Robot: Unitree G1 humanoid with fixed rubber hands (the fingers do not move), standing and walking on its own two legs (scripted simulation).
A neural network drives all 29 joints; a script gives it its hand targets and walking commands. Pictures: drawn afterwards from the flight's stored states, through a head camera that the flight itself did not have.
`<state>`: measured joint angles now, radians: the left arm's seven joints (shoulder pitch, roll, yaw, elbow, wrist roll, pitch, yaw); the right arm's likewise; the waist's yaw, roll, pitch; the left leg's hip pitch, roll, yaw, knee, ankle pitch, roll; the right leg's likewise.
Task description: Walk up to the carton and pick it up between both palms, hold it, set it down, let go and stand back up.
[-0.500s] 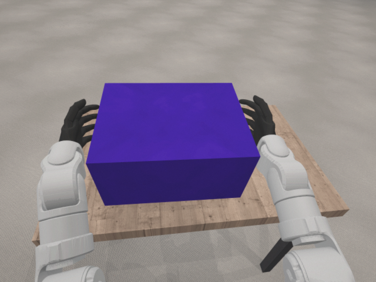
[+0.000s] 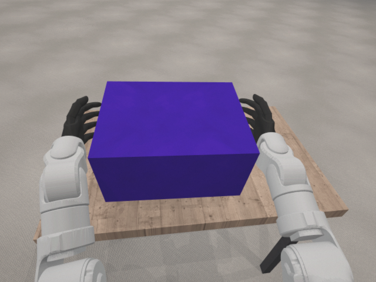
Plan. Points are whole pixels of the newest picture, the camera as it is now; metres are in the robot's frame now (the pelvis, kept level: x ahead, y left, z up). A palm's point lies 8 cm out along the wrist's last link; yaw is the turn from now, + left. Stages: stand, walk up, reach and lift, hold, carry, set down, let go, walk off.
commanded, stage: hold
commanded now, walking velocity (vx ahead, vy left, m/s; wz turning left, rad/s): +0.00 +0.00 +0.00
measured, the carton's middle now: (173, 138) +0.38 +0.00 +0.14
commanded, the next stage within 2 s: none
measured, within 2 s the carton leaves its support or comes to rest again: neither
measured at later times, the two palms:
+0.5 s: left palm (75, 138) +0.35 +0.19 +0.17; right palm (263, 133) +0.35 -0.18 +0.17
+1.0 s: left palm (74, 140) +0.35 +0.19 +0.17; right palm (261, 134) +0.36 -0.18 +0.17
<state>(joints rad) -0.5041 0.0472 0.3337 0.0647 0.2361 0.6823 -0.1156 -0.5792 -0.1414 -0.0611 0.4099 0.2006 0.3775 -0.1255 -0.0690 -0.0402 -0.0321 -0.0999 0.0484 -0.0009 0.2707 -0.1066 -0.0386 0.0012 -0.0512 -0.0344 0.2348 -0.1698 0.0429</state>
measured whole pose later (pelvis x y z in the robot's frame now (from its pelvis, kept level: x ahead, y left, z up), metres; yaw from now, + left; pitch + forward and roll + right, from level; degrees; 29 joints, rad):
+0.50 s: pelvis +0.00 +0.00 +0.00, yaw +0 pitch -4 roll +0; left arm -0.49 0.04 0.33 0.04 0.24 0.69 -0.11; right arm -0.57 -0.14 -0.06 0.39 0.21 0.38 -0.13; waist -0.07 -0.04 -0.03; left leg -0.10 0.05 0.00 0.27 -0.11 -0.04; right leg 0.01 -0.05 -0.03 0.23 -0.17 0.04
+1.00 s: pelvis +0.00 +0.00 +0.00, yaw +0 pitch -4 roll +0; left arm -0.48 0.05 0.33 0.02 0.24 0.69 -0.12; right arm -0.56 -0.14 -0.05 0.39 0.21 0.37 -0.13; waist -0.07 -0.04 -0.01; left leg -0.09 0.05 0.00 0.27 -0.11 -0.04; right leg 0.02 -0.05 -0.04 0.23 -0.17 0.04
